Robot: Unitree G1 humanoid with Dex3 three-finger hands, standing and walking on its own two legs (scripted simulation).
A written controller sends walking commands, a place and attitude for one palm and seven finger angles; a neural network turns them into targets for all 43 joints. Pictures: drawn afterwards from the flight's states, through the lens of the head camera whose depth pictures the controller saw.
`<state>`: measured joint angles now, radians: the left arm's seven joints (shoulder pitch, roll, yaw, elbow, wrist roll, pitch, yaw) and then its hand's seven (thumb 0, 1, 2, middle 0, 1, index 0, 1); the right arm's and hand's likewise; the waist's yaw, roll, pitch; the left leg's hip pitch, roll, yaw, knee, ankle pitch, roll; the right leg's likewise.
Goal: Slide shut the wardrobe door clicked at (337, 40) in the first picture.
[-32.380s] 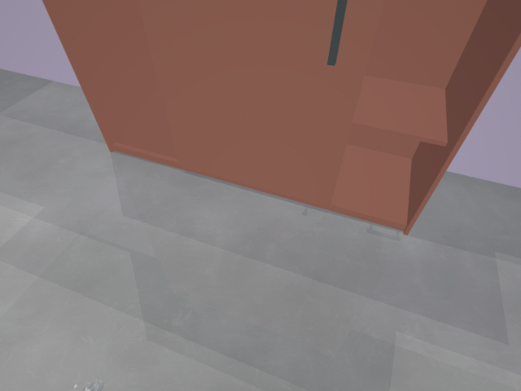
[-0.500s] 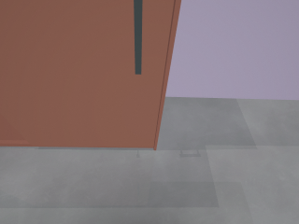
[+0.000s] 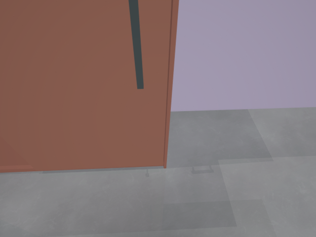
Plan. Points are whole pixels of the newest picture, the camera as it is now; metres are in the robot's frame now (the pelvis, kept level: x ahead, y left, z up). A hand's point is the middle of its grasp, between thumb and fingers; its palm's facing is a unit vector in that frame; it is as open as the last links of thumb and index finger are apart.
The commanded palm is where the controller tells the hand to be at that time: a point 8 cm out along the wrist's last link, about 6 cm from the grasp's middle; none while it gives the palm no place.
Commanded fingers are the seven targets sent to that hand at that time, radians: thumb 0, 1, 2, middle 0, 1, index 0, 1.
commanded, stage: let the arm hang, fingers relaxed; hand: left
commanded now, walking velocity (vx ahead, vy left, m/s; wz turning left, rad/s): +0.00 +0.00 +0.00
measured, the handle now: (137, 44) +0.66 +0.11 +0.17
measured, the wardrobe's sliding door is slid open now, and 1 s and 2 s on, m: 0.00 0.00 0.00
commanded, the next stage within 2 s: look to check the result in 0.16 s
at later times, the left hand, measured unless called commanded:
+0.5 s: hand out of the picture +0.04 +0.18 -0.17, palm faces +0.00 -0.97 -0.23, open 7.4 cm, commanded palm none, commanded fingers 0.00 0.90 0.90 -0.20 -0.30 -0.20 -0.30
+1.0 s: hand out of the picture +0.08 +0.18 -0.17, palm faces +0.01 -0.97 -0.24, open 7.4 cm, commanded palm none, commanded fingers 0.00 0.90 0.90 -0.20 -0.30 -0.20 -0.30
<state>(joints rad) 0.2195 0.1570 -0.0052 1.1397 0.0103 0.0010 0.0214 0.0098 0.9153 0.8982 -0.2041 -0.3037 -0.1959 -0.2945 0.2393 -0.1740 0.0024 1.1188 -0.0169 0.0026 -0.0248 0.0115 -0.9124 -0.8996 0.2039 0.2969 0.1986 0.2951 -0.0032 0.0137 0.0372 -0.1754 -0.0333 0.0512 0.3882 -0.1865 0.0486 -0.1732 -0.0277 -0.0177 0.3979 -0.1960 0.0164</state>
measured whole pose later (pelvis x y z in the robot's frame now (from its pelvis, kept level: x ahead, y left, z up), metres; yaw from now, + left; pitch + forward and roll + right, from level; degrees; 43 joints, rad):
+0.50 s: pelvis +0.01 -0.01 +0.00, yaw +0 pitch -1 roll +0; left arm 0.19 0.20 0.00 1.15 0.00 0.00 0.01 0.01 0.90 0.90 -0.20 -0.30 -0.20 -0.29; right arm 0.21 -0.20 0.00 1.14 -0.02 0.01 -0.02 0.01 -0.90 -0.90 0.20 0.30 0.20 0.30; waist 0.00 0.02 0.07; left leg -0.15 -0.02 0.04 0.36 -0.19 0.03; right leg -0.14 -0.01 -0.03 0.36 -0.19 0.00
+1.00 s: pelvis +0.03 -0.02 +0.00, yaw +0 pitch -1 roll +0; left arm 0.15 0.22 0.00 1.14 0.00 -0.01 0.02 0.01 0.90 0.90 -0.20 -0.30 -0.20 -0.29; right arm 0.15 -0.23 0.00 1.14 -0.02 0.00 -0.03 0.01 -0.90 -0.90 0.20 0.30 0.20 0.30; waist -0.01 0.01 0.05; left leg -0.12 -0.01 0.04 0.34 -0.20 0.02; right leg -0.11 0.00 -0.03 0.33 -0.21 -0.01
